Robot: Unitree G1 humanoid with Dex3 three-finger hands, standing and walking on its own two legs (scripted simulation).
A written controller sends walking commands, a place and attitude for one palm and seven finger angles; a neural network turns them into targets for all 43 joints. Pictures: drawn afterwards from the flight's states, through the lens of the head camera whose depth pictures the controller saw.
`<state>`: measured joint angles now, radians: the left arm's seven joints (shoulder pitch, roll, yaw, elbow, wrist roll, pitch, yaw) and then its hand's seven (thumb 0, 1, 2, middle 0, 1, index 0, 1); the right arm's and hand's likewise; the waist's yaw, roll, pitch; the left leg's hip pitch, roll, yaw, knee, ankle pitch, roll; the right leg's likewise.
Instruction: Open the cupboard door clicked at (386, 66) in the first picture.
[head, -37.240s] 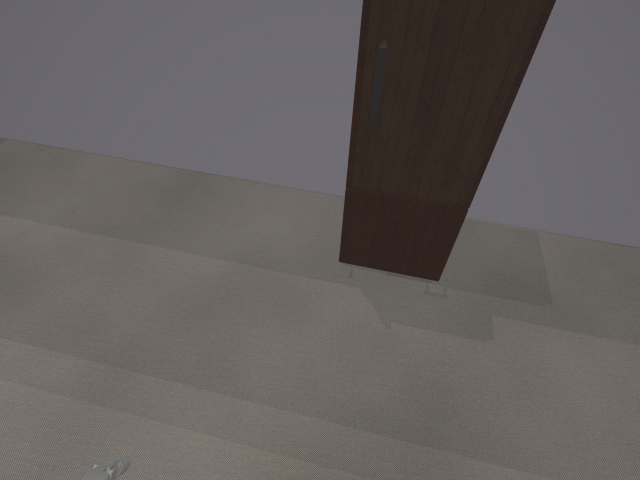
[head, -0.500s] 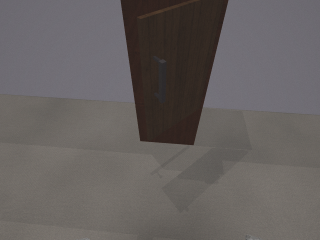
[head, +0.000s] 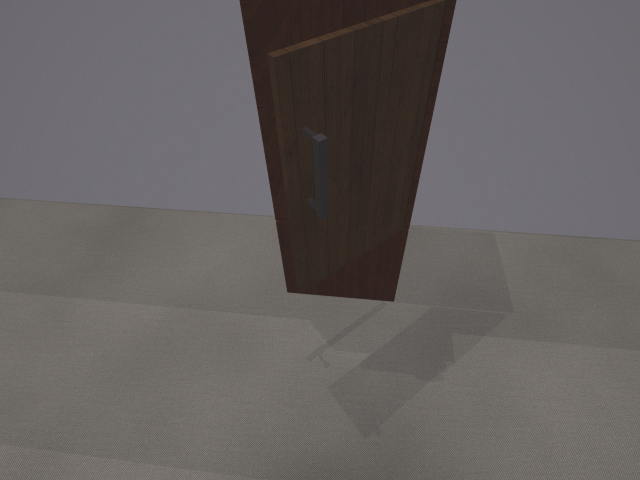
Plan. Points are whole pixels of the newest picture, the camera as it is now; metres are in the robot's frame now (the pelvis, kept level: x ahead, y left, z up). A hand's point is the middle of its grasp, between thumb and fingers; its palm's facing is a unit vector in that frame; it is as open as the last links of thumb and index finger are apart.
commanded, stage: let the arm hang, fingers relaxed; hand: left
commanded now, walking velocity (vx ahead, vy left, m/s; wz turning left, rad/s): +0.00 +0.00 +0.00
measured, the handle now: (315, 174) +0.61 +0.04 +0.03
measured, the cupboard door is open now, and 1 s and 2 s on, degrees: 44 44 44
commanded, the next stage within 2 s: look to check the result in 0.34 s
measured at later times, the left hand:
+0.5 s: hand out of the picture +0.00 +0.14 -0.17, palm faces +0.05 -0.98 -0.19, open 7.4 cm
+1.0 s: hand out of the picture +0.03 +0.14 -0.17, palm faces +0.04 -0.98 -0.20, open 7.4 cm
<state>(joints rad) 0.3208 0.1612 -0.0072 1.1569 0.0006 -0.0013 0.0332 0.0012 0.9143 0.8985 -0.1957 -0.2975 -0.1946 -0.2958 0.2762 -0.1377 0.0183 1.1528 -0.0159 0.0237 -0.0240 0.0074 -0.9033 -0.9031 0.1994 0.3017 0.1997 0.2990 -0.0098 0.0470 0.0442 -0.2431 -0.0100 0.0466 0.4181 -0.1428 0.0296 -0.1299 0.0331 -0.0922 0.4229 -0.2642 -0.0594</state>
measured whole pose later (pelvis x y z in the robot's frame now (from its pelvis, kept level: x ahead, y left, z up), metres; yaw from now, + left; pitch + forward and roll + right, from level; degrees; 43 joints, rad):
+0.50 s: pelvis +0.02 -0.02 +0.00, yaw +0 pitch -2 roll +1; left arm 0.31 0.11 0.00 1.16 0.00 -0.01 0.04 0.00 0.91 0.90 -0.20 -0.30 -0.20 -0.30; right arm 0.28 -0.13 0.01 1.17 -0.02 0.01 -0.04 0.01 -0.90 -0.90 0.20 0.30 0.20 0.30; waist -0.01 0.02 0.06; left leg -0.21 0.00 0.04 0.41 -0.17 0.01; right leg -0.09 0.05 -0.09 0.39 -0.29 -0.08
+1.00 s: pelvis +0.04 -0.02 +0.00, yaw -1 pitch -2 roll +1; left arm 0.29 0.12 0.00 1.14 0.00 -0.02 0.04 0.00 0.91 0.90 -0.20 -0.30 -0.20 -0.30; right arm 0.25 -0.15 0.01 1.16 -0.01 0.01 -0.04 0.01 -0.91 -0.90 0.20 0.30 0.20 0.30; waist 0.00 0.01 0.05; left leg -0.18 0.01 0.05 0.41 -0.20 0.00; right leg -0.05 0.06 -0.08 0.37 -0.29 -0.08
